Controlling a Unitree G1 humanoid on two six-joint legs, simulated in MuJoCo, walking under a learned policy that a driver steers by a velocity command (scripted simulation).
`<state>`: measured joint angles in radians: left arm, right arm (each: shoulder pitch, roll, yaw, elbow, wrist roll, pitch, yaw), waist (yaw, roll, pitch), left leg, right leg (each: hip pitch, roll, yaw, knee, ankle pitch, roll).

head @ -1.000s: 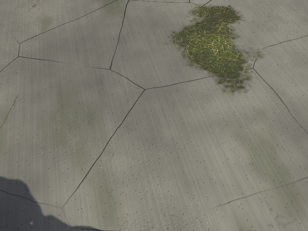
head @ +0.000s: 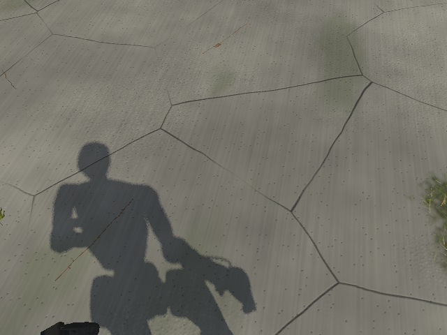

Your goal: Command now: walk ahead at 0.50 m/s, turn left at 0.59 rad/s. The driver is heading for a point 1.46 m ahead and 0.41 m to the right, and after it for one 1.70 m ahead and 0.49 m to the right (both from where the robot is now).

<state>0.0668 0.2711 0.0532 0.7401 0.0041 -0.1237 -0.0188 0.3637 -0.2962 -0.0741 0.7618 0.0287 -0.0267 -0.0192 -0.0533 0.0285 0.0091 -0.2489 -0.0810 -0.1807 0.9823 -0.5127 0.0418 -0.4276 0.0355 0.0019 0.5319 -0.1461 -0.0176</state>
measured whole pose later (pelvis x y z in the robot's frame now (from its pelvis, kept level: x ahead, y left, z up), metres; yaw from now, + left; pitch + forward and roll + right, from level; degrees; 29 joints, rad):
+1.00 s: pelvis +0.51 -0.01 -0.01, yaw -16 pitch +1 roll +1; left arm 0.12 0.30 0.08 0.71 -0.02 -0.03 -0.04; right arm 0.27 -0.29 -0.08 0.83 0.02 -0.07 -0.01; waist -0.03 -0.01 0.07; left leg -0.19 0.07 0.06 1.06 -0.52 -0.04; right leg -0.49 0.03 -0.04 0.67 -0.21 -0.11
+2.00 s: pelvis +1.01 -0.25 +0.00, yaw -32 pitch +2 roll +1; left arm 0.08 0.27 0.04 0.66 -0.01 -0.08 -0.03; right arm 0.36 -0.30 -0.04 0.89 0.02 -0.06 0.01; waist -0.06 0.01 0.03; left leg -0.20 0.00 -0.04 0.95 -0.49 0.02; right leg -0.44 0.01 -0.03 0.55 -0.15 -0.05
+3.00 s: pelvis +1.38 -0.44 +0.01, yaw -31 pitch +0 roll +1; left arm 0.14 0.25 0.05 0.87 0.01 0.01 0.02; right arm 0.16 -0.25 -0.01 0.95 -0.01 -0.02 0.00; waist -0.02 0.01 0.01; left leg -0.16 -0.03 0.04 0.45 -0.29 0.02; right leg -0.30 -0.03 0.02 0.49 -0.19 0.02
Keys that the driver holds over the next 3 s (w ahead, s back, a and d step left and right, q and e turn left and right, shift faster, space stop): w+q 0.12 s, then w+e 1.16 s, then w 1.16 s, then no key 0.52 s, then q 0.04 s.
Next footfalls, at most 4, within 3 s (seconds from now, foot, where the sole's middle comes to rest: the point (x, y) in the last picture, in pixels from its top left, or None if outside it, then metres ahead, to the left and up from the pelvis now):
0.42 left None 0.36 0.17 -0.76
0.94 right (264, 289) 0.61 -0.12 -0.76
1.42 left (231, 198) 0.96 -0.04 -0.76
1.92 right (324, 171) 1.06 -0.40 -0.76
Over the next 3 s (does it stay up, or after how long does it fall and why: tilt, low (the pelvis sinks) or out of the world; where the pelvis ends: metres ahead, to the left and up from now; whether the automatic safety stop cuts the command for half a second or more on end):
stays up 1.38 -0.44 0.01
